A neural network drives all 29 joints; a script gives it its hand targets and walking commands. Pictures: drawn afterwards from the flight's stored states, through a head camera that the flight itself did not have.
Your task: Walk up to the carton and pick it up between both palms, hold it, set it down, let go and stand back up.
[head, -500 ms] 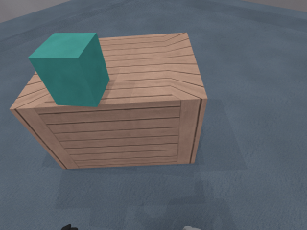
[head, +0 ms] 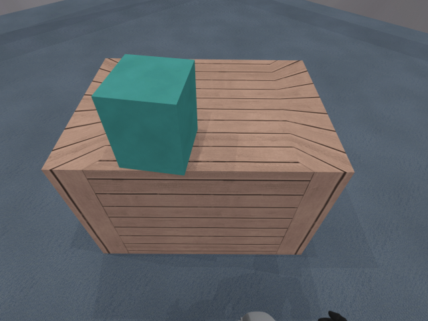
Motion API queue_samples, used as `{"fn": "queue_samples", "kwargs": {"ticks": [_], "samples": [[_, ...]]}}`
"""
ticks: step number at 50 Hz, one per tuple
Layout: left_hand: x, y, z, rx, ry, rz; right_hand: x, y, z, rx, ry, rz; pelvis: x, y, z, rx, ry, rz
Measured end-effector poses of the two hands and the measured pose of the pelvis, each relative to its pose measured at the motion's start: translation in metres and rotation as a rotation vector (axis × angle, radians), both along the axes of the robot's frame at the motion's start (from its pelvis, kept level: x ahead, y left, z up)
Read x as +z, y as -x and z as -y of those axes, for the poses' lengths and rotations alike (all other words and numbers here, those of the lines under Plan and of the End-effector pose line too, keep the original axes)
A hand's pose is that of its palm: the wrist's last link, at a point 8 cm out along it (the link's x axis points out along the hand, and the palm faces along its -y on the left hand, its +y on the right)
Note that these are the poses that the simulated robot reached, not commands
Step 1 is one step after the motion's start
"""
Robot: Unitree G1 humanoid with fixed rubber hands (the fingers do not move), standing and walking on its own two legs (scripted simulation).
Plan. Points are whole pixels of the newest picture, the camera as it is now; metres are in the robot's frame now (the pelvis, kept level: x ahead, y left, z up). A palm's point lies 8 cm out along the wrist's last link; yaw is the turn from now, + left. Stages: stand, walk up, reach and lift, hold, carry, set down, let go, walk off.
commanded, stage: walk up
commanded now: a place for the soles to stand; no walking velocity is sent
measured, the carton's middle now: (155, 116) +0.67 +0.14 +0.00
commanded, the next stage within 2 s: none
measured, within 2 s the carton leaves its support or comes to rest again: neither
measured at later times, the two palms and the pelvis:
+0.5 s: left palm out of the picture +0.15 +0.44 -0.10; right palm (256, 294) +0.22 -0.10 -0.11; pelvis +0.09 +0.16 -0.01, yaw -1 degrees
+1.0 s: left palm out of the picture +0.26 +0.46 -0.07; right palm (232, 317) +0.17 -0.04 -0.08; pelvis +0.11 +0.23 +0.02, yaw -8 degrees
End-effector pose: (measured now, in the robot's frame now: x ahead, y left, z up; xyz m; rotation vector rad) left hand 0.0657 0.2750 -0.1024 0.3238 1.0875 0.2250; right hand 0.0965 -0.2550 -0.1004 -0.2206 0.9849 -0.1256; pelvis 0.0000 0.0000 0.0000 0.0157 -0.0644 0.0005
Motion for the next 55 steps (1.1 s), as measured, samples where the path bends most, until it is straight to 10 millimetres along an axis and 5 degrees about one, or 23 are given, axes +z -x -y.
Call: {"fn": "queue_samples", "kwargs": {"ticks": [5, 8, 16, 23, 29, 46, 55], "samples": [[0.021, -0.064, -0.001, -0.081, 0.009, 0.130, -0.014, 0.009, -0.011, -0.036, -0.004, -0.087, 0.002, -0.021, -0.020, -0.023, -0.002, -0.013], [0.023, -0.082, -0.008, -0.119, -0.023, 0.165, -0.031, 0.003, -0.021, -0.027, -0.013, -0.137, -0.005, -0.033, -0.032, -0.029, 0.022, -0.011], [0.034, -0.076, -0.065, -0.049, -0.067, 0.090, -0.026, -0.049, -0.076, 0.035, -0.039, -0.152, 0.008, -0.060, -0.082, -0.005, 0.040, -0.007], [0.010, -0.074, -0.143, -0.009, -0.043, 0.019, -0.013, -0.111, -0.143, 0.073, -0.035, -0.027, -0.004, -0.081, -0.142, -0.007, 0.030, -0.012], [-0.002, -0.102, -0.187, 0.003, -0.018, 0.000, -0.002, -0.120, -0.182, 0.016, -0.007, 0.020, -0.005, -0.093, -0.179, -0.030, 0.006, -0.010], [0.029, -0.189, -0.182, -0.189, 0.115, 0.125, 0.010, -0.079, -0.215, -0.103, -0.006, -0.035, 0.019, -0.111, -0.223, -0.122, 0.011, -0.041], [0.027, -0.202, -0.181, -0.236, 0.142, 0.109, 0.026, -0.070, -0.215, -0.135, 0.027, -0.019, 0.025, -0.115, -0.229, -0.166, 0.004, -0.045]]}}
